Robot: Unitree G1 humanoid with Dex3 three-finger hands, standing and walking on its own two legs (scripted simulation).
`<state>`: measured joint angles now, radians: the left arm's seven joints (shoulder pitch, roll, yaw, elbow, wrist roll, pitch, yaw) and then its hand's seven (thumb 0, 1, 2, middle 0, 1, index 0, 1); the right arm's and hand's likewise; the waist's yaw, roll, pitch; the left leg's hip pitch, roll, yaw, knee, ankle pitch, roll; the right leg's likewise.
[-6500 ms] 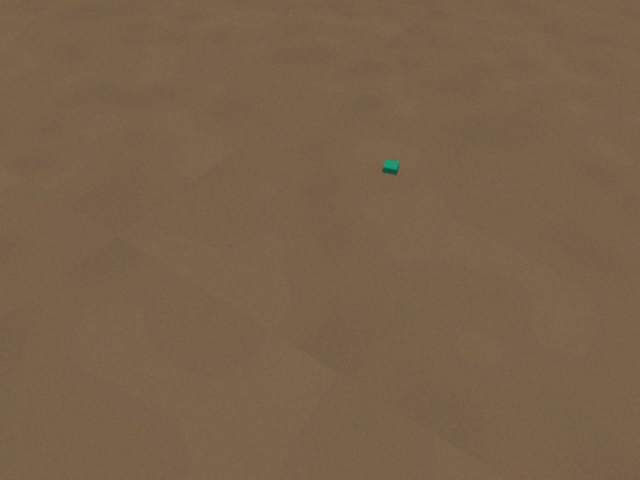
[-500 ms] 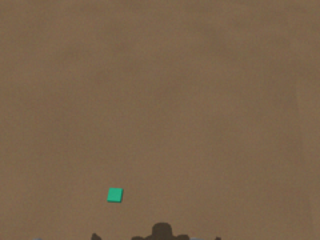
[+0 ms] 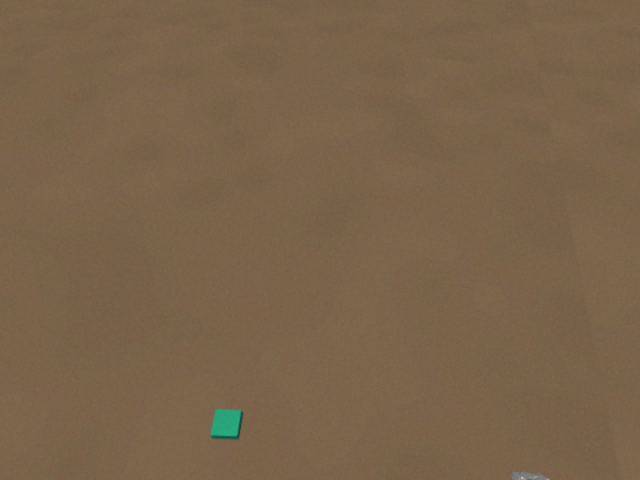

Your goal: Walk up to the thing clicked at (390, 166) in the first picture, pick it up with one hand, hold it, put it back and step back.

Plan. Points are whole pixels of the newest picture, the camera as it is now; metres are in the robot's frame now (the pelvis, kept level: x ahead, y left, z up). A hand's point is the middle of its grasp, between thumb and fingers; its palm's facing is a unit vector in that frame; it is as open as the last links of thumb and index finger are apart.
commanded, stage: walk up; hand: left
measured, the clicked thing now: (227, 424) +0.44 +0.27 -0.76
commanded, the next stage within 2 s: stand in 0.86 s
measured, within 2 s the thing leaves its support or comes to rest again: neither
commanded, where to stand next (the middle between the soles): +0.05 +0.00 m, yaw +0 degrees
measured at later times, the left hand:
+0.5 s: hand out of the picture +0.08 +0.25 -0.16, palm faces -0.02 -0.94 -0.34, open 7.4 cm
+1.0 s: hand out of the picture +0.09 +0.25 -0.15, palm faces -0.02 -0.94 -0.34, open 7.4 cm
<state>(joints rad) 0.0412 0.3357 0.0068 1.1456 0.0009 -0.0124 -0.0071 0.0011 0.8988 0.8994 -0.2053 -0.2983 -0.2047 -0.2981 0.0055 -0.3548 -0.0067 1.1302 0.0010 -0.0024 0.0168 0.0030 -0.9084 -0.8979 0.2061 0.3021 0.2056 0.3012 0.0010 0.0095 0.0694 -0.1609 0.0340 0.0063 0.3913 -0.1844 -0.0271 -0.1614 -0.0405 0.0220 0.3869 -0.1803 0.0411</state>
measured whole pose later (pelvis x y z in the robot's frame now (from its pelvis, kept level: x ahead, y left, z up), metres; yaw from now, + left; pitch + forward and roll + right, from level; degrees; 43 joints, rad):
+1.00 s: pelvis +0.01 -0.01 +0.00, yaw +0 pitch -2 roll +0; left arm 0.09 0.34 0.01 1.14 0.01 -0.01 -0.01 0.00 0.90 0.90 -0.20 -0.30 -0.20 -0.30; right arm 0.09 -0.35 -0.01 1.14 -0.02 0.00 0.02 0.00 -0.91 -0.90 0.21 0.30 0.21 0.30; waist -0.01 0.01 0.05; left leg -0.14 0.04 0.00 0.34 -0.17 -0.03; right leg -0.15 -0.04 0.02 0.36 -0.18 0.03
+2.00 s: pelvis +0.03 -0.01 +0.00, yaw +0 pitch -2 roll +0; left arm 0.10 0.35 0.00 1.12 0.01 -0.01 -0.01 0.00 0.90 0.90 -0.20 -0.30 -0.20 -0.30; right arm 0.10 -0.35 0.00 1.13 -0.01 0.00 0.01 0.00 -0.91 -0.90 0.21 0.30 0.21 0.30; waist -0.01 0.00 0.05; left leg -0.11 0.05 0.00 0.32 -0.18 -0.05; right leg -0.11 -0.02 0.01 0.34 -0.19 0.02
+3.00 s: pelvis +0.03 -0.01 +0.00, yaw +0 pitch -2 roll +0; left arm 0.12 0.35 0.00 1.11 0.01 -0.01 0.00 0.00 0.90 0.90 -0.20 -0.30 -0.20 -0.30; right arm 0.11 -0.36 0.00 1.13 -0.01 0.00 0.01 0.00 -0.91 -0.90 0.21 0.30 0.21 0.30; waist -0.01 0.01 0.05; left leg -0.11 0.05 0.00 0.32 -0.19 -0.04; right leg -0.12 -0.03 0.01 0.35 -0.20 0.02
